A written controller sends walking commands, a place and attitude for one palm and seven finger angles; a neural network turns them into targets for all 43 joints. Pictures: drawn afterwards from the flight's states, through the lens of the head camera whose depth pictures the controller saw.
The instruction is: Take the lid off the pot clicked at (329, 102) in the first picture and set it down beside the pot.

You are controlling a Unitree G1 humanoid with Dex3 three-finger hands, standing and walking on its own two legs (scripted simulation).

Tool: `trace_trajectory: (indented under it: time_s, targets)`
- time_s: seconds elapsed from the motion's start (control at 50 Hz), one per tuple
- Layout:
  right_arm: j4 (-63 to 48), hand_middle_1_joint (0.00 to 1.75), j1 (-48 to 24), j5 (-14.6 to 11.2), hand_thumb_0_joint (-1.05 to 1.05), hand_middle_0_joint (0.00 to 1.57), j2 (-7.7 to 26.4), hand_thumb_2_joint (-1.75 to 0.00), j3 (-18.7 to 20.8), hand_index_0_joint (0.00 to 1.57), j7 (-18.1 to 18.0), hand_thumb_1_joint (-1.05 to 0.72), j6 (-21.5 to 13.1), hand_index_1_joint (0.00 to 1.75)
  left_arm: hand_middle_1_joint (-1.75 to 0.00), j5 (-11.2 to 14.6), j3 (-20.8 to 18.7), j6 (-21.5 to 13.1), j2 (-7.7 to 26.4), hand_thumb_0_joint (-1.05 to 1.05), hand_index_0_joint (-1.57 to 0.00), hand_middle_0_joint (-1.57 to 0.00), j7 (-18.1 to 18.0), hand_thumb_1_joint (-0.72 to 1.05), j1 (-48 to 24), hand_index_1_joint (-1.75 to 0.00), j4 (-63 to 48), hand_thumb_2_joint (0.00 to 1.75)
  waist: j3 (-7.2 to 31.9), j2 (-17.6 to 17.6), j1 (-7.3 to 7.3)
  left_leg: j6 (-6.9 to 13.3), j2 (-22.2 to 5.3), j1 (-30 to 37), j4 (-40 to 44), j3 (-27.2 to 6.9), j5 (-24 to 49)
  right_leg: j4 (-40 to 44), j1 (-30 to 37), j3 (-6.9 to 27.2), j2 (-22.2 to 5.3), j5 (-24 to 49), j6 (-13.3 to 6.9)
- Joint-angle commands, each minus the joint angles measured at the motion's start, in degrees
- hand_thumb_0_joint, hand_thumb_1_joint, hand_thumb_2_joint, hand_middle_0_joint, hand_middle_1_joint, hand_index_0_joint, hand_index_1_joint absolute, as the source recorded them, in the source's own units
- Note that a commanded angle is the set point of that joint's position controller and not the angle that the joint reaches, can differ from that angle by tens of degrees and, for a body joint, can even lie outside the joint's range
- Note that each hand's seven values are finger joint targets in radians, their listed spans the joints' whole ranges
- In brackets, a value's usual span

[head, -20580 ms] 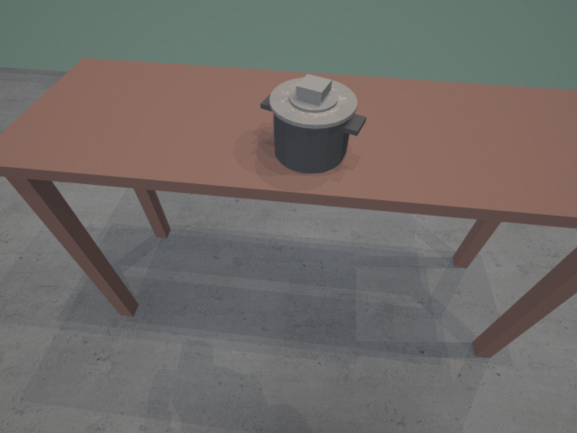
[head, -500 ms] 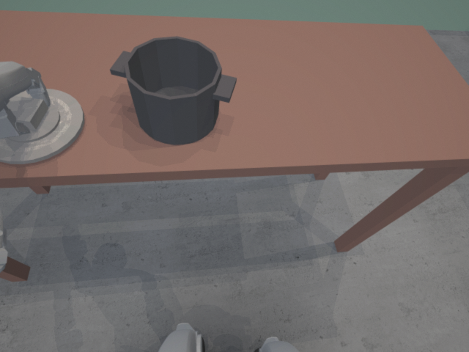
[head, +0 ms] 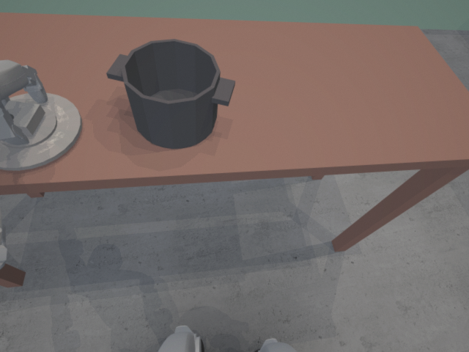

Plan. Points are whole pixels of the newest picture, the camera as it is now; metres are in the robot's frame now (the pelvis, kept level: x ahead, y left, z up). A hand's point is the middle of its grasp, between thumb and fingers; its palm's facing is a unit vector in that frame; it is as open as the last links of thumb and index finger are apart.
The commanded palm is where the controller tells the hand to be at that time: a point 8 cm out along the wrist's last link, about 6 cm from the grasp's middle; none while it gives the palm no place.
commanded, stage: open the fingers wide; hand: left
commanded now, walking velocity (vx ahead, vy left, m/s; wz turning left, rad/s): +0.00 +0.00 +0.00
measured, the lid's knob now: (20, 117) +0.49 +0.33 +0.07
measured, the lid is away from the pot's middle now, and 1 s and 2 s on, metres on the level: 0.25 0.25 0.25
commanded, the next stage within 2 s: raise the empty hand in 0.22 s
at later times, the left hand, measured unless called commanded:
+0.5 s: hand (8, 110) +0.47 +0.33 +0.11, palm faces -0.37 -0.12 -0.92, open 11.0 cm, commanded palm +0.50 +0.31 +0.17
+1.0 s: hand out of the picture +0.47 +0.33 +0.16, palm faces -0.35 -0.12 -0.93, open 11.1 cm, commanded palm +0.50 +0.32 +0.23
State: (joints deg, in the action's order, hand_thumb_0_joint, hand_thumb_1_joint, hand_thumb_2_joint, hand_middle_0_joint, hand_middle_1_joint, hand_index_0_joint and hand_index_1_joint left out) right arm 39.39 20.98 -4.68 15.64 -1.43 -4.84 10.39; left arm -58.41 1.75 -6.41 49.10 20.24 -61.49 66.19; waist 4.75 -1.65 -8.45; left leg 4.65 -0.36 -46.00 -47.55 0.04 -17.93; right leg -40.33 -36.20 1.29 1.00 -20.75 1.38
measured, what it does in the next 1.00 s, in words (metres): stands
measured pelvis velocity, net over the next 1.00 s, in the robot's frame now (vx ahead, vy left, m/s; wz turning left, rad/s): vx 0.00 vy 0.00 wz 0.01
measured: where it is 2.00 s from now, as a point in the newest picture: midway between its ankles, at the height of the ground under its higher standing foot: outside the picture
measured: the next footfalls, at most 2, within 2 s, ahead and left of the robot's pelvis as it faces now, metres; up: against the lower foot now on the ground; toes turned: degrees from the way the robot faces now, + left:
none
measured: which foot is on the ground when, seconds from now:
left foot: down 0.00-1.00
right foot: down 0.00-1.00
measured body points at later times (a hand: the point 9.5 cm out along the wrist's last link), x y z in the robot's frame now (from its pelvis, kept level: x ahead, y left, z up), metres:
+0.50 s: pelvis +0.00 +0.00 +0.00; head +0.09 +0.04 +0.44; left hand +0.49 +0.33 +0.16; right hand +0.01 -0.27 -0.11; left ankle +0.04 +0.06 -0.70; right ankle -0.01 -0.18 -0.70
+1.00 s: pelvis +0.00 +0.00 +0.01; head +0.08 +0.03 +0.45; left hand +0.49 +0.33 +0.21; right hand +0.01 -0.28 -0.10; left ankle +0.04 +0.06 -0.70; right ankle -0.01 -0.18 -0.70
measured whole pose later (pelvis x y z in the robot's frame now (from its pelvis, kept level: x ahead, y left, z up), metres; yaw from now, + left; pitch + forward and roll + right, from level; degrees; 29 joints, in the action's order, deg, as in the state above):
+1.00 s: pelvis +0.00 +0.00 +0.01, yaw +1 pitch +13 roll -5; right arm 39.4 21.0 -5.3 16.3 -1.4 -5.1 9.6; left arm -57.6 4.9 -3.2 48.9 24.2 -66.1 65.0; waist 4.7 -1.6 -7.9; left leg 4.6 0.2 -39.7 -43.0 0.2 -16.5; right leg -35.7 -29.9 1.6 0.5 -19.2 1.0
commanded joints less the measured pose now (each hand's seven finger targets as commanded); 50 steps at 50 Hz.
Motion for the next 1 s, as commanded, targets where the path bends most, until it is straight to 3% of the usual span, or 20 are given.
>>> trace_trajectory:
  time_s: [0.0, 0.02, 0.08, 0.12, 0.18, 0.22, 0.3, 0.34, 0.36, 0.42, 0.46, 0.54, 0.62, 0.66, 0.72, 0.74, 0.8, 0.86, 0.94, 0.98]
  targets:
    - [-3.11, 0.3, 6.89, 0.13, 0.0, 0.2, 11.79, -0.9, 3.7, 0.2, -1.01, -0.9, -0.45, 0.3, -0.79, 1.0, -3.52, -0.55, 15.53, 0.0, -0.38, -0.38, -1.76, -0.05, -24.35, -0.79, -10.8, 0.73, 23.64, -8.56, 0.2, -1.02, 0.25, 34.02, 5.19, -3.81, 18.84, 4.48, -7.2, -5.14, 4.72, 7.91, -3.79]
    - [-2.94, 0.3, 7.23, 0.35, 0.0, 0.2, 11.9, -0.9, 4.03, 0.2, -0.88, -0.9, -0.15, 0.3, -0.79, 0.12, -4.42, -0.28, 17.17, 0.0, -0.39, -0.39, -1.97, -0.05, -25.26, -0.79, -10.68, 0.73, 24.91, -9.71, -0.05, -1.38, -0.16, 35.29, 5.28, -4.42, 18.77, 4.63, -8.17, -4.79, 4.74, 7.3, -3.61]
    - [-2.69, 0.3, 7.6, 0.34, 0.0, 0.2, 11.88, -0.9, 4.21, 0.2, -0.62, -0.9, 0.06, 0.3, -0.78, -0.11, -3.19, -0.07, 15.62, 0.0, -0.39, -0.39, -1.74, -0.06, -24.74, -0.78, -9.58, 0.74, 23.42, -9.45, -0.45, -1.42, -0.18, 34.83, 5.04, -4.58, 18.56, 4.75, -9.31, -5.07, 4.89, 6.99, -3.73]
    - [-3.04, 0.3, 7.39, 0.57, 0.0, 0.2, 11.73, -0.9, 4.24, 0.2, -0.63, -0.9, 0.2, 0.3, -0.78, -0.16, -4.41, -0.57, 17.06, 0.0, -0.39, -0.39, -1.9, -0.06, -26.58, -0.78, -13.33, 0.75, 27.26, -12.16, 0.16, -1.82, -0.51, 38.38, 4.74, -5.0, 23.2, 4.38, -9.05, -4.88, 4.99, 7.9, -3.72]
    - [-3.31, 0.3, 7.43, 0.35, 0.0, 0.2, 11.51, -0.9, 4.35, 0.2, -0.38, -0.9, 0.41, 0.3, -0.78, 0.16, -3.33, -0.11, 14.63, 0.0, -0.39, -0.39, -1.73, -0.06, -23.29, -0.78, -9.75, 0.75, 24.06, -9.07, -0.34, -1.44, -0.05, 35.78, 4.59, -4.52, 21.64, 4.87, -8.92, -5.04, 5.07, 8.08, -3.69]
    - [-3.43, 0.3, 7.15, 0.41, 0.0, 0.2, 11.85, -0.9, 4.36, 0.2, -0.48, -0.9, 0.6, 0.3, -0.77, 0.45, -5.79, -0.55, 17.97, 0.0, -0.39, -0.39, -1.87, -0.06, -24.87, -0.77, -12.78, 0.75, 26.49, -9.19, 0.25, -1.44, -0.29, 36.53, 4.98, -4.44, 22.3, 4.81, -7.28, -4.69, 4.91, 8.75, -3.46]
    - [-3.97, 0.3, 6.81, 0.34, 0.0, 0.2, 11.12, -0.9, 4.46, 0.2, -0.12, -0.9, 0.57, 0.3, -0.77, 0.97, -3.56, -1.09, 13.62, 0.0, -0.39, -0.39, -1.97, -0.06, -23.44, -0.77, -15.41, 0.75, 26.82, -12.12, 0.74, -2.21, -0.59, 40.73, 4.55, -5.14, 28.59, 4.63, -9.31, -5.48, 5.13, 8.7, -3.86]
    - [-3.71, 0.3, 6.56, 0.48, 0.0, 0.2, 11.17, -0.9, 4.68, 0.2, 0.16, -0.9, 0.88, 0.3, -0.77, 0.7, -3.17, -0.13, 13.01, 0.0, -0.39, -0.39, -2.22, -0.06, -23.3, -0.77, -12.85, 0.75, 24.09, -11.59, 0.07, -2.09, -0.58, 39.53, 5.19, -5.66, 24.19, 5.44, -10.52, -5.24, 5.13, 6.84, -3.86]
    - [-3.66, 0.3, 6.4, 0.35, 0.0, 0.2, 11.62, -0.9, 4.58, 0.2, 0.11, -0.9, 0.97, 0.3, -0.77, 0.94, -4.14, 0.05, 15.01, 0.0, -0.39, -0.39, -2.37, -0.06, -24.87, -0.77, -14.17, 0.75, 23.97, -9.83, 0.0, -1.71, -0.52, 38.01, 5.8, -5.4, 21.14, 5.8, -9.05, -4.94, 4.96, 6.98, -3.75]
    - [-4.18, 0.3, 5.98, 0.47, 0.0, 0.2, 11.35, -0.9, 4.31, 0.2, -0.2, -0.9, 0.57, 0.3, -0.77, 0.68, -6.23, 0.08, 18.3, 0.0, -0.39, -0.39, -3.06, -0.06, -28.51, -0.77, -18.28, 0.75, 28.98, -11.62, 0.57, -1.54, -0.23, 40.25, 6.19, -5.27, 22.59, 5.85, -5.78, -4.5, 4.76, 8.57, -3.69]
    - [-4.07, 0.3, 5.44, 0.1, 0.0, 0.2, 11.43, -0.9, 4.13, 0.2, -0.11, -0.9, 0.63, 0.3, -0.77, 0.68, -3.47, 1.16, 14.96, 0.0, -0.39, -0.39, -3.1, -0.06, -27.29, -0.77, -14.78, 0.75, 24.1, -10.66, -0.04, -1.69, -0.24, 38.16, 7.0, -5.48, 18.73, 6.44, -7.6, -4.99, 4.73, 6.64, -3.8]
    - [-3.97, 0.3, 5.4, -0.01, 0.0, 0.2, 11.26, -0.9, 4.01, 0.2, -0.04, -0.9, -0.04, 0.3, -0.77, 0.76, -0.64, 2.79, 11.56, 0.0, -0.39, -0.39, -2.54, -0.06, -26.99, -0.77, -11.72, 0.75, 21.48, -10.01, -0.1, -1.54, -0.15, 38.24, 8.04, -5.7, 15.89, 7.12, -8.01, -5.12, 4.69, 5.07, -4.04]
    - [-4.5, 0.3, 4.87, -0.23, 0.0, 0.2, 11.47, -0.9, 3.75, 0.2, -0.64, -0.9, -0.23, 0.3, -0.77, 0.8, -2.56, 3.02, 15.32, 0.0, -0.39, -0.39, -1.32, -0.06, -28.73, -0.77, -13.19, 0.75, 24.45, -8.58, 0.33, -1.16, 0.39, 37.54, 8.28, -4.58, 16.14, 7.38, -3.51, -4.46, 4.4, 7.49, -3.83]
    - [-3.79, 0.3, 4.86, -0.27, 0.0, 0.2, 11.38, -0.9, 4.0, 0.2, -0.6, -0.9, -0.58, 0.3, -0.77, 1.35, 1.3, 3.52, 10.45, 0.0, -0.39, -0.39, -0.45, -0.06, -30.59, -0.77, -12.47, 0.75, 20.96, -7.99, -0.74, -1.14, 0.02, 37.9, 9.21, -5.14, 13.06, 8.34, -5.95, -4.93, 4.37, 5.49, -3.7]
    - [-3.71, 0.3, 4.53, -0.45, 0.0, 0.2, 11.83, -0.9, 3.54, 0.2, -0.97, -0.9, -0.85, 0.3, -0.77, 1.24, -1.13, 3.12, 14.89, 0.0, -0.39, -0.39, 0.1, -0.06, -30.92, -0.77, -11.94, 0.75, 20.7, -7.31, -0.17, -0.91, 0.13, 36.2, 9.97, -4.72, 11.15, 8.41, -3.77, -4.54, 4.2, 5.43, -3.78]
    - [-3.78, 0.3, 4.76, -0.49, 0.0, 0.2, 11.6, -0.9, 3.56, 0.2, -1.02, -0.9, -0.91, 0.3, -0.77, 1.22, 0.6, 3.31, 12.6, 0.0, -0.39, -0.39, 0.33, -0.06, -30.72, -0.77, -10.62, 0.75, 19.75, -7.12, -0.42, -0.86, 0.49, 35.94, 9.94, -4.79, 11.0, 8.59, -4.19, -4.67, 4.27, 5.41, -3.87]
    - [-3.82, 0.3, 4.67, -0.52, 0.0, 0.2, 11.55, -0.9, 3.31, 0.2, -1.16, -0.9, -1.35, 0.3, -0.77, 1.32, -0.29, 2.58, 14.2, 0.0, -0.39, -0.39, 0.82, -0.06, -31.13, -0.77, -12.55, 0.75, 21.55, -8.61, 0.51, -0.97, 0.31, 37.34, 9.67, -4.15, 14.42, 8.31, -2.72, -4.76, 4.28, 6.88, -3.96]
    - [-3.31, 0.3, 4.91, -0.55, 0.0, 0.2, 11.72, -0.9, 3.53, 0.2, -1.11, -0.9, -1.34, 0.3, -0.77, 0.89, 1.19, 3.22, 13.01, 0.0, -0.39, -0.39, 1.25, -0.06, -32.45, -0.77, -10.33, 0.75, 19.58, -8.43, -0.35, -1.08, 0.32, 36.28, 10.4, -4.37, 11.42, 9.07, -3.65, -4.64, 4.26, 5.97, -3.86]
    - [-3.34, 0.3, 5.14, -0.22, 0.0, 0.2, 11.47, -0.9, 3.85, 0.2, -0.98, -0.9, -1.73, 0.3, -0.77, 0.79, -0.15, 2.96, 14.53, 0.0, -0.39, -0.39, 1.64, -0.06, -34.73, -0.77, -14.3, 0.75, 24.17, -11.68, 0.33, -1.31, 0.05, 41.03, 9.75, -4.63, 18.19, 9.1, -2.81, -4.59, 4.37, 8.16, -3.96]
    - [-3.45, 0.3, 5.09, -0.38, 0.0, 0.2, 11.67, -0.9, 3.84, 0.2, -0.93, -0.9, -1.49, 0.3, -0.77, 0.76, -2.05, 3.01, 16.92, 0.0, -0.39, -0.39, 1.97, -0.06, -33.39, -0.77, -13.66, 0.75, 24.41, -10.1, 0.6, -1.29, 0.19, 40.03, 9.68, -4.24, 19.5, 9.28, -1.1, -4.52, 4.33, 9.67, -3.82]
